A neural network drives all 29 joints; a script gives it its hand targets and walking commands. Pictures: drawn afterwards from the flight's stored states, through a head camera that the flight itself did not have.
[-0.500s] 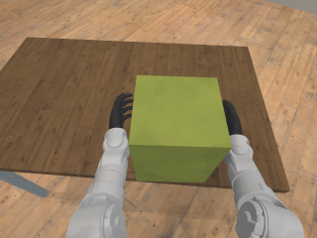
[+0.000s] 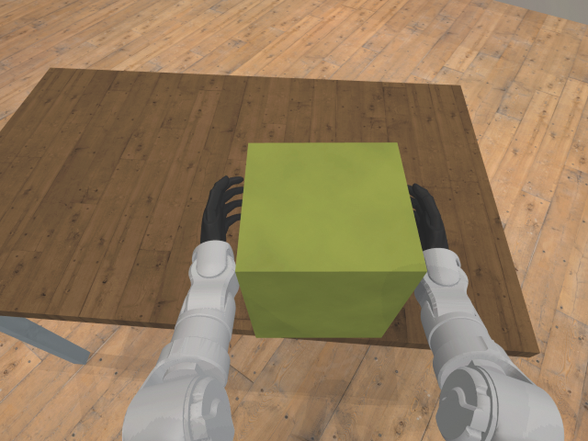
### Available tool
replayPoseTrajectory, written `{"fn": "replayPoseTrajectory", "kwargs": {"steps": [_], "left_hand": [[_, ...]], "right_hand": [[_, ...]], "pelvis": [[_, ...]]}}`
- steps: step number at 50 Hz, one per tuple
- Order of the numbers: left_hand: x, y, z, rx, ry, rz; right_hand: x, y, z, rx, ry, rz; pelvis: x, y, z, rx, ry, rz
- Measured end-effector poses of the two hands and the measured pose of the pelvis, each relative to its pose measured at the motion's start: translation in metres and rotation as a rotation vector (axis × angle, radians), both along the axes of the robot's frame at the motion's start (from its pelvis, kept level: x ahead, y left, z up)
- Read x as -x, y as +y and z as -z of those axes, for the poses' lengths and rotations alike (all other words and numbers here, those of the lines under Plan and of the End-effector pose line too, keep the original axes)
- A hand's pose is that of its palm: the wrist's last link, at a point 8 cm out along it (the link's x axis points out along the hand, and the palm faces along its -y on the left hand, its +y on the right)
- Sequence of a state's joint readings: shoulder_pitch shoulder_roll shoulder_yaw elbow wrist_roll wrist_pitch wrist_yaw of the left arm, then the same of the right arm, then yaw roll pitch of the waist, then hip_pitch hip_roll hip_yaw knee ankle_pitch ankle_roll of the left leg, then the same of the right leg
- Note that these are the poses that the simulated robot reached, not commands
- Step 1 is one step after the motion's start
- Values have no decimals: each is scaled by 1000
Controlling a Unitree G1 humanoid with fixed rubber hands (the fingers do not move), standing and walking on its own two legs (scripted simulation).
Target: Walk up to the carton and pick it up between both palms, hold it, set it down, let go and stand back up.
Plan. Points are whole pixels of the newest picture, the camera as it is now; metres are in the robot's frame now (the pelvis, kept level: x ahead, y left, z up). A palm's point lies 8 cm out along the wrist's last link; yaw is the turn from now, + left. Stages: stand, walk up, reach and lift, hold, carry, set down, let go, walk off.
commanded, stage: set down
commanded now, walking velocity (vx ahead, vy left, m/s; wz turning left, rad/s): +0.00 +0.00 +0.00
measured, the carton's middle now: (320, 248) +0.41 +0.01 -0.02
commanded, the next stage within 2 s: none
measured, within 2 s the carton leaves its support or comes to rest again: neither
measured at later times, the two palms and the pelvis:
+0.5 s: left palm (216, 231) +0.40 +0.16 +0.03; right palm (429, 243) +0.40 -0.14 +0.02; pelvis -0.01 +0.00 +0.00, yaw +0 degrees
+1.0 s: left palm (196, 270) +0.34 +0.18 +0.01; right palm (447, 265) +0.37 -0.16 +0.02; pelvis -0.04 +0.00 -0.01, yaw -1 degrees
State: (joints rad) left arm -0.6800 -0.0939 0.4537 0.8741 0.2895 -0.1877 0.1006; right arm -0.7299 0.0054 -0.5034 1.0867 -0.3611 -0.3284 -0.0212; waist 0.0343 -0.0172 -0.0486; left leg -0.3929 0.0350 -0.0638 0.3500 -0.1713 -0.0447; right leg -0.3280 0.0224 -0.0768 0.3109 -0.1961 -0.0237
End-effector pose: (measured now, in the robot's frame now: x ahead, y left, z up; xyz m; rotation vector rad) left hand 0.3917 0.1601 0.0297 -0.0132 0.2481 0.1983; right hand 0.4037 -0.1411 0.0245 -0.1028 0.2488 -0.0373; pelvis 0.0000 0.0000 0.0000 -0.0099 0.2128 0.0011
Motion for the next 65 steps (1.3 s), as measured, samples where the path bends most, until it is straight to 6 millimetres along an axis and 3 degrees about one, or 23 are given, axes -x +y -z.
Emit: {"fn": "replayPoseTrajectory", "kwargs": {"steps": [31,43,58,65], "left_hand": [[-2,2,4,-60,-18,27],[33,12,26,-32,21,13],[54,30,17,-41,-20,-10],[69,33,29,-42,10,-13]], "right_hand": [[3,-2,9,-135,34,63],[19,-12,6,-142,25,56],[53,-30,14,-136,60,55],[67,-36,21,-135,54,63]], "pelvis": [[15,1,5,9,65,7],[29,1,7,17,55,12],[40,1,9,17,32,13],[39,1,9,17,33,13]]}}
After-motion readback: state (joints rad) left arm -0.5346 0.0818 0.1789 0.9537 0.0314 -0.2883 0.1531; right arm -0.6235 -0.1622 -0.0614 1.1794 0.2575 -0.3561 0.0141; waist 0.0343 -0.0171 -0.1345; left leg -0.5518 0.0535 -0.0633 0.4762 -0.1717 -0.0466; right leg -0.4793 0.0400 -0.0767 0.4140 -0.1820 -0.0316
